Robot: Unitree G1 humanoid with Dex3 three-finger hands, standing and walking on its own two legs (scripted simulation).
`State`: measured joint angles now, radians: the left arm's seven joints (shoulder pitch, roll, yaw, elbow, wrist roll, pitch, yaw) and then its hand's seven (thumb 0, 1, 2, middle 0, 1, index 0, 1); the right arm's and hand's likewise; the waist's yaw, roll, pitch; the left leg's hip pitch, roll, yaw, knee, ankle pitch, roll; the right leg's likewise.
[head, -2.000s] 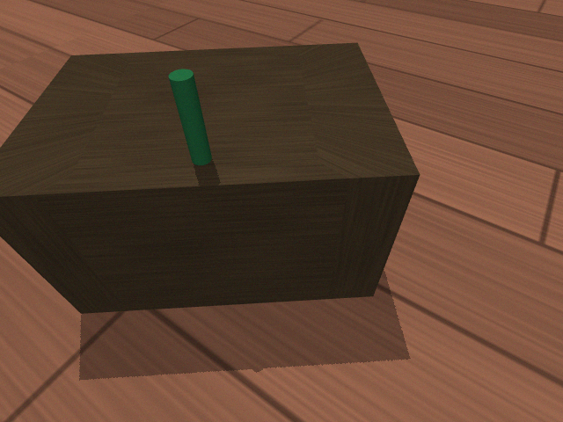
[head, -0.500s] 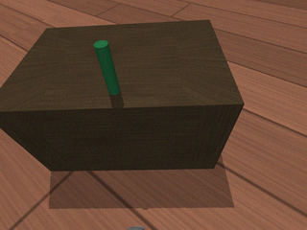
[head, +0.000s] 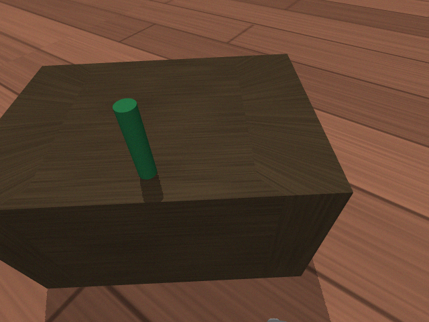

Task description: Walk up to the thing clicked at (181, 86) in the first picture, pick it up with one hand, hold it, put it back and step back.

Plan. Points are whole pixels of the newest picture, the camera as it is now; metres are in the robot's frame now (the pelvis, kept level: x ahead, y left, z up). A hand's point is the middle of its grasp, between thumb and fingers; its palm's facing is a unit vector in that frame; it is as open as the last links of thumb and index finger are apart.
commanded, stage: walk up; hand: left
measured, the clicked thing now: (137, 143) +0.56 +0.21 +0.00
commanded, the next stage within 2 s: stand in 1.58 s
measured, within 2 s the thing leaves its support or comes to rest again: neither
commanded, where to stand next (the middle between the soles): +0.14 +0.00 m, yaw +1 degrees
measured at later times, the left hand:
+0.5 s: hand out of the picture +0.16 +0.27 -0.16, palm faces +0.02 -0.93 -0.37, open 7.4 cm
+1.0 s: hand out of the picture +0.17 +0.27 -0.14, palm faces +0.02 -0.93 -0.37, open 7.4 cm
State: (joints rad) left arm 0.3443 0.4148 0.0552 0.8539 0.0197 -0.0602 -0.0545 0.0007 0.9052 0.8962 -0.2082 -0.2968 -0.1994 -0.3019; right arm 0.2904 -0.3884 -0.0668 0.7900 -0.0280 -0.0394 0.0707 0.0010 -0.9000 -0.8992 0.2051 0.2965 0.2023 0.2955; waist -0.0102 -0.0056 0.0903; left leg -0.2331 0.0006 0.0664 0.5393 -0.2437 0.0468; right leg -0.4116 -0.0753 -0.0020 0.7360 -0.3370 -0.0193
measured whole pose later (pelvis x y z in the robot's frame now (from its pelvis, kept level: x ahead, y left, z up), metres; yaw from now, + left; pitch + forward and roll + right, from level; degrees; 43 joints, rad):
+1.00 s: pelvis +0.09 +0.00 +0.01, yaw +2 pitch -3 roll +0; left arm 0.09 0.37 -0.01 1.12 0.01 -0.02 -0.01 0.00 0.90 0.90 -0.21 -0.30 -0.20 -0.30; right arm 0.06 -0.36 0.00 1.10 0.00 0.00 0.02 0.00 -0.90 -0.90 0.20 0.30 0.20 0.30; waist 0.02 0.02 0.07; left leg -0.16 0.02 -0.01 0.42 -0.20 -0.01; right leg -0.13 -0.05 -0.03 0.40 -0.21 0.03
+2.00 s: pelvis +0.10 +0.00 +0.02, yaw +2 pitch -2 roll +0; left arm 0.09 0.36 0.00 1.14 0.01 -0.01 -0.01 0.00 0.90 0.90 -0.21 -0.30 -0.20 -0.30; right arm 0.09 -0.35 0.00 1.13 -0.01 -0.01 0.01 0.00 -0.90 -0.90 0.20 0.30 0.20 0.29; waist 0.00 0.01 0.06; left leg -0.13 0.02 0.00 0.33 -0.16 -0.02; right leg -0.10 -0.04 -0.03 0.32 -0.18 0.03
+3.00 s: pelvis +0.10 +0.00 +0.02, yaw +2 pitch -2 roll +0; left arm 0.13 0.36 0.00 1.13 0.01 -0.01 -0.01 0.00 0.90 0.90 -0.21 -0.30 -0.20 -0.30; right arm 0.11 -0.35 0.01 1.12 -0.01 -0.01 0.02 0.00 -0.90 -0.90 0.20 0.30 0.20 0.29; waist 0.00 0.00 0.06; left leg -0.14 0.03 -0.01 0.33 -0.16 -0.03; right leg -0.11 -0.04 -0.04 0.33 -0.19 0.03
